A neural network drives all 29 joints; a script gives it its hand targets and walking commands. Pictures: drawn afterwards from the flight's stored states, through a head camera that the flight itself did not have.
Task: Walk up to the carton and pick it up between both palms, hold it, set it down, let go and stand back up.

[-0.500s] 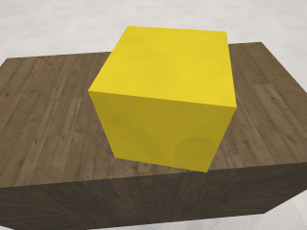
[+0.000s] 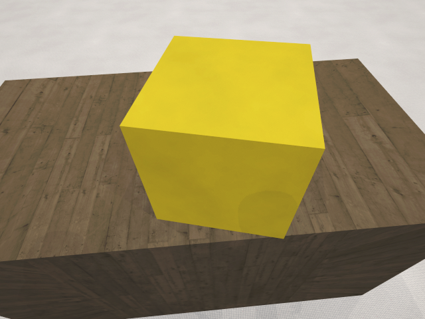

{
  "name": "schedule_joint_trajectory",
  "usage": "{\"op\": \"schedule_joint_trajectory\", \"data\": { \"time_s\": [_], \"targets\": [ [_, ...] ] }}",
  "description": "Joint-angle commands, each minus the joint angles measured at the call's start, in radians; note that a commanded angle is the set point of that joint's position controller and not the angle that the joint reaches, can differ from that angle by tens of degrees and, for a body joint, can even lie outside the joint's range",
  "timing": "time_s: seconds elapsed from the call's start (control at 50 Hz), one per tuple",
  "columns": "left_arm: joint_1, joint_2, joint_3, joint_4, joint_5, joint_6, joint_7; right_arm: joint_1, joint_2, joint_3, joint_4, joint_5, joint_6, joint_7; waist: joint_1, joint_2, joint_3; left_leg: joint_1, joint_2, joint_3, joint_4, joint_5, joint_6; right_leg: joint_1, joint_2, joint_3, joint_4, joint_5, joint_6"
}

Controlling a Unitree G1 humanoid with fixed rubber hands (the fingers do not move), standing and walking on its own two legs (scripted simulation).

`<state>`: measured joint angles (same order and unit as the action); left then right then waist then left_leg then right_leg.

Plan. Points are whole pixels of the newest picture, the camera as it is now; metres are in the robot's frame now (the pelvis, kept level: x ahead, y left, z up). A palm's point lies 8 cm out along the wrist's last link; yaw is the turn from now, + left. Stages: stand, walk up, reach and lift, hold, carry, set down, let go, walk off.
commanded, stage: stand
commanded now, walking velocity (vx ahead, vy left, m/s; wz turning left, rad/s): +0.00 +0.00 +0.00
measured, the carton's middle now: (228, 137) +0.45 -0.01 +0.08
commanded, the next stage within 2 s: none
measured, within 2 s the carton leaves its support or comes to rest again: neither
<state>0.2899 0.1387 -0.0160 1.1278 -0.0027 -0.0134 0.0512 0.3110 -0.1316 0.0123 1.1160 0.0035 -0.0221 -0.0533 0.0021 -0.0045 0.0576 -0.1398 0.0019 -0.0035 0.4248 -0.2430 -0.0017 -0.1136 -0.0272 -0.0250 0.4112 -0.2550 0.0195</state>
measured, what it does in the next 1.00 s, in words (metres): stands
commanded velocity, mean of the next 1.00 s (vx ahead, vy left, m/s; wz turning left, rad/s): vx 0.00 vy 0.00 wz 0.00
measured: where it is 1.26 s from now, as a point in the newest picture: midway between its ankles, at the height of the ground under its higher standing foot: outside the picture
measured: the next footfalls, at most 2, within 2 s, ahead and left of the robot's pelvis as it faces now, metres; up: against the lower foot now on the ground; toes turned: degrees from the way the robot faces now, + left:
none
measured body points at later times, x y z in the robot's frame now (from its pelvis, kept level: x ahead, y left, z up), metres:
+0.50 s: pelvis +0.00 +0.00 +0.00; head +0.01 +0.00 +0.45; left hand -0.03 +0.21 -0.16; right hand -0.01 -0.22 -0.16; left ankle -0.01 +0.12 -0.74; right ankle -0.02 -0.13 -0.74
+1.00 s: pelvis +0.00 +0.00 +0.00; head +0.00 +0.00 +0.45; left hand -0.03 +0.22 -0.16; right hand -0.01 -0.21 -0.16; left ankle -0.01 +0.12 -0.74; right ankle -0.02 -0.13 -0.74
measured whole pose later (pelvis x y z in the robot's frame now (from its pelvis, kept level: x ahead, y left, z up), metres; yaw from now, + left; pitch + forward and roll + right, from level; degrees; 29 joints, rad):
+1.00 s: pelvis +0.00 +0.00 +0.00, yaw +1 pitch -2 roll +0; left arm 0.32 0.14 -0.03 1.13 0.00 -0.01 0.05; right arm 0.32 -0.14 0.02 1.10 0.00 -0.02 -0.05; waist 0.01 0.00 0.05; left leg -0.15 0.00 0.00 0.43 -0.24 0.00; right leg -0.12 -0.04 -0.03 0.42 -0.26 0.03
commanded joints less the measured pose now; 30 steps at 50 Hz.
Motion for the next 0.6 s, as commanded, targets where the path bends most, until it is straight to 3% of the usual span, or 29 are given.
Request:
{"op": "schedule_joint_trajectory", "data": {
  "time_s": [0.0,0.58],
  "targets": [
    [0.095,0.111,0.016,-0.018,0.000,-0.008,0.005,0.088,-0.111,-0.018,-0.019,0.000,-0.009,-0.006,0.001,0.010,0.050,-0.056,0.099,-0.072,-0.097,0.201,0.005,-0.031,-0.091,0.061,-0.081,0.167,-0.020],
    [0.134,0.112,0.005,-0.013,0.001,-0.007,0.006,0.092,-0.115,-0.013,-0.032,-0.001,-0.006,-0.005,0.002,0.001,0.053,-0.049,0.099,-0.074,-0.088,0.202,0.006,-0.058,-0.099,0.050,-0.081,0.143,-0.011]
  ]
}}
